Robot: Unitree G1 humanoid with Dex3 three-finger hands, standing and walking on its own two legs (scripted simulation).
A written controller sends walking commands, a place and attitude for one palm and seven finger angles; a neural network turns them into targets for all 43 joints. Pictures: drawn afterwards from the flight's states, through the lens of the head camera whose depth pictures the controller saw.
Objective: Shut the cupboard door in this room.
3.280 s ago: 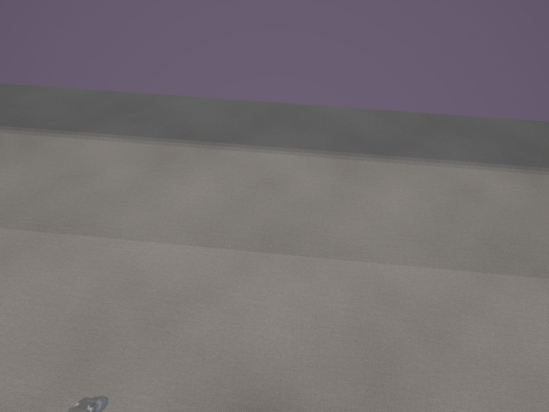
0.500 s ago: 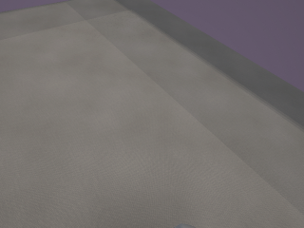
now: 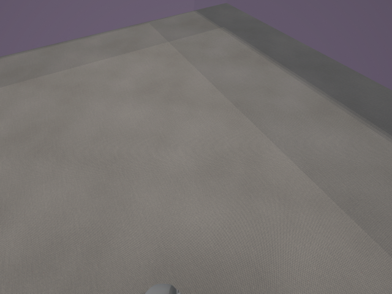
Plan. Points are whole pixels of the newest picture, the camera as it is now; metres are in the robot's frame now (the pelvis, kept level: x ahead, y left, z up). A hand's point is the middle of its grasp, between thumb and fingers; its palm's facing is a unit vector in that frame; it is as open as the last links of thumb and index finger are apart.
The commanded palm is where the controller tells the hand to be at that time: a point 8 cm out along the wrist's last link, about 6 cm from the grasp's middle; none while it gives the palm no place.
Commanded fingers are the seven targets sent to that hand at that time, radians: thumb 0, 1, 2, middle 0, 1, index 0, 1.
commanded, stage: turn or walk to find it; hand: left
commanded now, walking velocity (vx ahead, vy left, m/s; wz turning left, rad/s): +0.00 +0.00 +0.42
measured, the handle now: out of the picture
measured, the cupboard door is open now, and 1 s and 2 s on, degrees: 78 78 78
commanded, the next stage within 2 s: none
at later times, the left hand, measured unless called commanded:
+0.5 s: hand out of the picture -0.02 +0.28 -0.17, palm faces +0.24 -0.94 -0.24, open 7.4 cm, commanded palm none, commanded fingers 0.00 0.90 0.90 -0.20 -0.30 -0.20 -0.30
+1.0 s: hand out of the picture -0.06 +0.22 -0.16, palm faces +0.41 -0.88 -0.25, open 7.4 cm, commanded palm none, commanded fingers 0.00 0.90 0.90 -0.20 -0.30 -0.20 -0.30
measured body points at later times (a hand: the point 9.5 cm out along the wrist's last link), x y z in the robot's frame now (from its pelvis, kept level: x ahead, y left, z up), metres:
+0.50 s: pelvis -0.03 +0.06 +0.01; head -0.01 +0.09 +0.45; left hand -0.03 +0.33 -0.15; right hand +0.09 -0.17 -0.13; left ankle -0.03 +0.14 -0.74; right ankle -0.02 -0.10 -0.66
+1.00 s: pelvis -0.05 +0.02 +0.00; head -0.02 +0.02 +0.45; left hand -0.08 +0.27 -0.14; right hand +0.09 -0.21 -0.15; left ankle -0.11 +0.15 -0.68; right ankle -0.02 -0.09 -0.74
